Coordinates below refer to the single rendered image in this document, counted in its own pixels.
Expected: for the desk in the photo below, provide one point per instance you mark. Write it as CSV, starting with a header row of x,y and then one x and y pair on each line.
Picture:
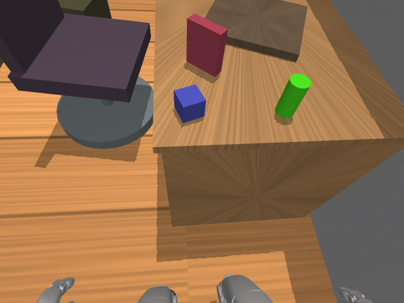
x,y
242,162

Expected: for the left robot hand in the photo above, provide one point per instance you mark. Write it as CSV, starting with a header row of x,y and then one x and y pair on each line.
x,y
56,290

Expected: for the office chair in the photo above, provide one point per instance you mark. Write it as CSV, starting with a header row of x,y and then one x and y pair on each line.
x,y
92,62

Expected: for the right robot hand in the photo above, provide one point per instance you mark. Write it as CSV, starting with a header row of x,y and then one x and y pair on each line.
x,y
352,296

